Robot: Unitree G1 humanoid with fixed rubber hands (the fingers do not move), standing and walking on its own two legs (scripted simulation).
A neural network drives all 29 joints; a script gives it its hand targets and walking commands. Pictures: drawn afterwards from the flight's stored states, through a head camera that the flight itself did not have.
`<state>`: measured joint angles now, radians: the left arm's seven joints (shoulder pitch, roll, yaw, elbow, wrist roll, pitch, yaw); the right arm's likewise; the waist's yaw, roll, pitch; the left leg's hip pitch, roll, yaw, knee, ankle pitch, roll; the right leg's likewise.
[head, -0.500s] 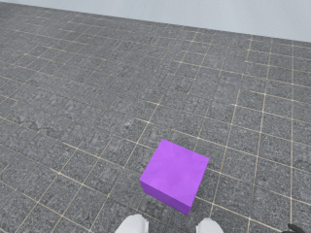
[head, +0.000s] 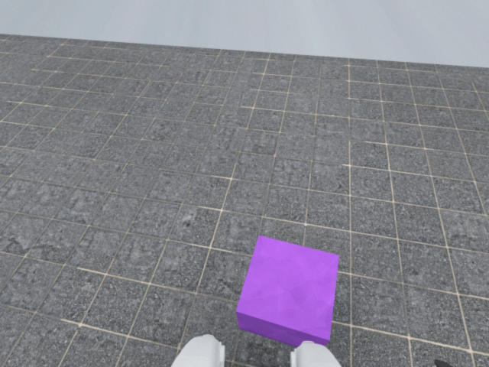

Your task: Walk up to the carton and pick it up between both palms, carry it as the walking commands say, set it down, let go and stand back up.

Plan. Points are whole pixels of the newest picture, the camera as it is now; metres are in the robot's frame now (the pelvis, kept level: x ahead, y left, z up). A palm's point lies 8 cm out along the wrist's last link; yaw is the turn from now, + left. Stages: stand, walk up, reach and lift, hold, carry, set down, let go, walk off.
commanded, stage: walk up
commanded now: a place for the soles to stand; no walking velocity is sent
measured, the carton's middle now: (287, 293) +0.43 -0.10 -0.61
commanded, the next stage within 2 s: none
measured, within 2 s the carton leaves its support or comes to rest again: neither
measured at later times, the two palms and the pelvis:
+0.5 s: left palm (78, 327) +0.19 +0.33 -0.11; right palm out of the picture -0.03 -0.30 -0.08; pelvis +0.00 +0.04 +0.00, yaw -13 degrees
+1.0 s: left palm (95, 350) +0.15 +0.28 -0.09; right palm out of the picture -0.05 -0.32 -0.09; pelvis -0.01 +0.00 +0.02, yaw -15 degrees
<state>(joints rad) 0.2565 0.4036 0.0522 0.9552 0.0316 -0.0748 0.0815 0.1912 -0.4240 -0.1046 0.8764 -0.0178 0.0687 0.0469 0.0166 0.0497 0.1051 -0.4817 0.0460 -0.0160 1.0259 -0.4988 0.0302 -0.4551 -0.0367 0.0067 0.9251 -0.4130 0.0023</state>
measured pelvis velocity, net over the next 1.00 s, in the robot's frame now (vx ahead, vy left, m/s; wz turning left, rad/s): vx -0.01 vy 0.00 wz -0.26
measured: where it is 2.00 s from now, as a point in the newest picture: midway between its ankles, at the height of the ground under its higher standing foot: outside the picture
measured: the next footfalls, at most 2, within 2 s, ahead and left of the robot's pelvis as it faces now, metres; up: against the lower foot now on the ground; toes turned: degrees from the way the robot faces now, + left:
left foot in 0.04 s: +0.10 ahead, +0.16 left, +0.00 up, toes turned -17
right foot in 0.42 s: +0.03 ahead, -0.12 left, +0.00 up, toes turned -13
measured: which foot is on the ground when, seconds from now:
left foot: up 0.00-0.02, down 0.04-1.00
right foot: down 0.00-0.06, up 0.08-0.40, down 0.42-1.00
